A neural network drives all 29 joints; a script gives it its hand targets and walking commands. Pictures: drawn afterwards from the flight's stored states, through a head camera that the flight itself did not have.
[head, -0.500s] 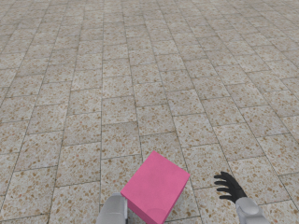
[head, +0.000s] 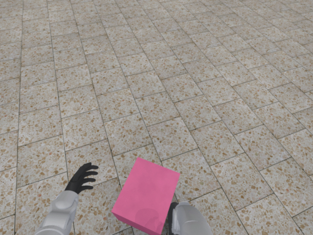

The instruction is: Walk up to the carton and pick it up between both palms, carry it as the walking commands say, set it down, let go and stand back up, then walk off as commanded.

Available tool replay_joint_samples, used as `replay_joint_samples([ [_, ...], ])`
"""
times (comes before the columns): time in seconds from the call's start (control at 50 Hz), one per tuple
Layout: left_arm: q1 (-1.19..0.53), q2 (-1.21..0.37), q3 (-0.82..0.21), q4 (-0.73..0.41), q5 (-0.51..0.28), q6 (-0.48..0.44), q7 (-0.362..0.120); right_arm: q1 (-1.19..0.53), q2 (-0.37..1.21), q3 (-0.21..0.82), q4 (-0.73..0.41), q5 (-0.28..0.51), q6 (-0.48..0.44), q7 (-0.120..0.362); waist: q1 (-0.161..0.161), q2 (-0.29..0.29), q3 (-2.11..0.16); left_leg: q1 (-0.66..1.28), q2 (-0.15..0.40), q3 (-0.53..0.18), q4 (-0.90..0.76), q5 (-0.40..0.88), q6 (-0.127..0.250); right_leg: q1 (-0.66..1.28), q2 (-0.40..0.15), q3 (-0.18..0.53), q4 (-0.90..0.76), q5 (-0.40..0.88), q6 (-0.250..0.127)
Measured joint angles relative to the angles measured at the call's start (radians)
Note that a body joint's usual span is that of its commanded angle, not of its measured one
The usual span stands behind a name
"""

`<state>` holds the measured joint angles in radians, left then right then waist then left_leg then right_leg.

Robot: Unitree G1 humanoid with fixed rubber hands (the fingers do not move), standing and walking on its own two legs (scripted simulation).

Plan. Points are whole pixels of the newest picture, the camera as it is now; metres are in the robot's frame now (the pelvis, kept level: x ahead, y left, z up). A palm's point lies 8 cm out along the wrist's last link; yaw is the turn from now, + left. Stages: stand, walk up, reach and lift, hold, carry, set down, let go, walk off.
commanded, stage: walk off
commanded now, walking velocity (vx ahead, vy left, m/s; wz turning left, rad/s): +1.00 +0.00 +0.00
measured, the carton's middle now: (148, 197) +0.34 -0.01 -0.63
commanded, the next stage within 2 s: none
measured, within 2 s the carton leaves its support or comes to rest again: neither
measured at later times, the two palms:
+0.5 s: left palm (65, 182) +0.29 +0.25 -0.12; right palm (179, 72) +0.71 -0.18 -0.08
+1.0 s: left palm (97, 27) +1.13 +0.20 -0.10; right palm (184, 74) +0.74 -0.21 -0.12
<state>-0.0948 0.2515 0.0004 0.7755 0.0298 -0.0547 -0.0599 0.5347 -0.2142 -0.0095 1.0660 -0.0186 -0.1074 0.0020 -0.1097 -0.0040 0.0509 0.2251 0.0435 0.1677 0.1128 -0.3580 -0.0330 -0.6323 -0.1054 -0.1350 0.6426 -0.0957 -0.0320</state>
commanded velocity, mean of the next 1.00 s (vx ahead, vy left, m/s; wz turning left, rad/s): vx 1.00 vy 0.00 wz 0.00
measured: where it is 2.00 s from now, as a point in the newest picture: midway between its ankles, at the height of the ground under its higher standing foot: (130, 58)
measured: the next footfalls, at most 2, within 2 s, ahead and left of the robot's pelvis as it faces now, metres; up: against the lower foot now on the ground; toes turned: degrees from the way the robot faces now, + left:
right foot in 0.02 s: +0.23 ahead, -0.13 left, +0.00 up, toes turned -9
left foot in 0.50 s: +0.63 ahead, +0.12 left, +0.00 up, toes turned +8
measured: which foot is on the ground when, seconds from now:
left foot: down 0.00-0.06, up 0.08-0.48, down 0.50-0.98, up 1.00-1.00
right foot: up 0.00-0.00, down 0.02-0.50, up 0.52-0.94, down 0.96-1.00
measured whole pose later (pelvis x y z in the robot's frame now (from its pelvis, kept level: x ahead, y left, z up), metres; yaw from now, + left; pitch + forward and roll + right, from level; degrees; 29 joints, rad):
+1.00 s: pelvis +0.89 +0.01 -0.01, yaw +0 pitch +2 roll -1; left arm -0.07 0.21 0.00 0.79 0.05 -0.08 -0.03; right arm 0.58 -0.18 -0.01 1.09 0.00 -0.08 -0.01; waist -0.10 -0.01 0.06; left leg 0.06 0.07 0.09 0.75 -0.40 0.02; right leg -0.46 -0.01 -0.19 0.57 -0.12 -0.10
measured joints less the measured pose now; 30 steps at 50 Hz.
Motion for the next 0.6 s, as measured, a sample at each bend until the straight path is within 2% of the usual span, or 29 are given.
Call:
replay_joint_samples([
  [0.04,-0.016,-0.007,-0.004,-0.003,0.004,-0.009,0.011,0.011,0.007,0.001,0.009,-0.003,0.015,-0.006,0.003,-0.002,0.009,0.004,0.029,-0.001,0.119,-0.059,-0.009,0.089,0.052,-0.02,-0.082,-0.046,-0.034],
  [0.06,-0.003,-0.01,-0.002,0.001,0.009,-0.017,0.02,0.014,0.008,-0.001,0.012,-0.002,0.025,-0.008,0.017,-0.006,0.009,-0.039,0.046,-0.007,0.281,-0.092,-0.001,0.134,0.062,-0.025,-0.107,-0.016,-0.049],
  [0.08,0.021,-0.011,0.005,0.01,0.019,-0.022,0.028,-0.001,0.007,-0.003,0.003,0.004,0.032,-0.005,0.023,-0.005,0.016,-0.126,0.06,-0.043,0.527,-0.106,0.019,0.143,0.063,-0.031,-0.066,-0.01,-0.05],
  [0.12,0.103,-0.006,0.019,0.054,0.026,-0.027,0.035,-0.056,-0.002,-0.01,-0.037,0.022,0.029,-0.005,0.036,0.001,0.024,-0.324,0.042,-0.148,0.963,-0.059,0.062,0.193,0.066,-0.038,-0.017,-0.095,-0.037],
  [0.14,0.154,-0.002,0.026,0.087,0.026,-0.029,0.036,-0.092,-0.009,-0.014,-0.061,0.026,0.023,-0.007,0.046,0.004,0.023,-0.414,0.04,-0.169,1.091,-0.015,0.074,0.239,0.071,-0.041,-0.033,-0.131,-0.028],
  [0.18,0.265,0.007,0.037,0.152,0.023,-0.031,0.038,-0.171,-0.028,-0.022,-0.109,0.02,0.02,-0.003,0.074,0.011,0.013,-0.577,0.055,-0.179,1.188,0.049,0.077,0.337,0.082,-0.042,-0.096,-0.159,-0.01],
  [0.26,0.468,0.016,0.042,0.254,0.002,-0.041,0.051,-0.329,-0.053,-0.034,-0.195,-0.006,0.049,0.03,0.13,0.008,-0.025,-0.806,0.108,-0.171,1.141,0.12,0.044,0.519,0.09,-0.036,-0.256,-0.185,-0.002],
  [0.3,0.547,0.007,0.036,0.283,-0.005,-0.05,0.054,-0.405,-0.062,-0.032,-0.232,-0.013,0.057,0.045,0.157,0.013,-0.034,-0.881,0.129,-0.157,1.042,0.186,0.032,0.6,0.092,-0.033,-0.334,-0.194,0.014],
  [0.34,0.605,-0.007,0.03,0.302,-0.011,-0.056,0.054,-0.478,-0.063,-0.024,-0.263,-0.012,0.056,0.057,0.181,0.017,-0.032,-0.913,0.131,-0.129,0.876,0.26,0.026,0.679,0.089,-0.03,-0.405,-0.206,0.028],
  [0.4,0.65,-0.025,0.021,0.317,-0.015,-0.06,0.053,-0.573,-0.053,-0.005,-0.299,-0.006,0.054,0.068,0.218,0.02,-0.015,-0.893,0.102,-0.072,0.623,0.305,0.038,0.802,0.078,-0.027,-0.512,-0.226,0.054],
  [0.46,0.663,-0.034,0.017,0.331,-0.011,-0.05,0.057,-0.638,-0.037,0.011,-0.322,-0.014,0.049,0.057,0.237,0.013,0.005,-0.828,0.034,-0.027,0.489,0.265,0.079,0.886,0.041,-0.024,-0.52,-0.281,0.079],
  [0.48,0.665,-0.038,0.018,0.337,-0.009,-0.042,0.061,-0.641,-0.033,0.013,-0.324,-0.016,0.043,0.05,0.231,0.016,0.007,-0.783,0.008,-0.017,0.451,0.249,0.098,0.883,0.027,-0.023,-0.444,-0.316,0.082],
  [0.5,0.668,-0.041,0.02,0.34,-0.008,-0.033,0.064,-0.629,-0.03,0.013,-0.318,-0.021,0.036,0.042,0.217,0.025,0.005,-0.736,-0.003,-0.013,0.429,0.254,0.115,0.847,0.015,-0.015,-0.295,-0.355,0.075],
  [0.52,0.649,-0.041,0.021,0.332,-0.012,-0.024,0.063,-0.608,-0.028,0.006,-0.305,-0.03,0.029,0.032,0.206,0.023,0.013,-0.73,-0.007,-0.008,0.477,0.254,0.122,0.766,0.001,0.018,-0.054,-0.374,0.05],
  [0.56,0.58,-0.035,0.025,0.29,-0.03,-0.025,0.065,-0.524,-0.034,-0.007,-0.255,-0.033,0.025,0.025,0.192,0.017,0.021,-0.69,-0.013,0.0,0.539,0.165,0.117,0.566,0.022,0.127,0.4,-0.333,0.005],
  [0.6,0.496,-0.024,0.031,0.241,-0.032,-0.036,0.066,-0.417,-0.042,-0.022,-0.186,-0.031,0.023,0.026,0.171,0.009,0.019,-0.597,-0.027,0.006,0.491,0.116,0.101,0.39,0.019,0.153,0.617,-0.24,-0.013],
])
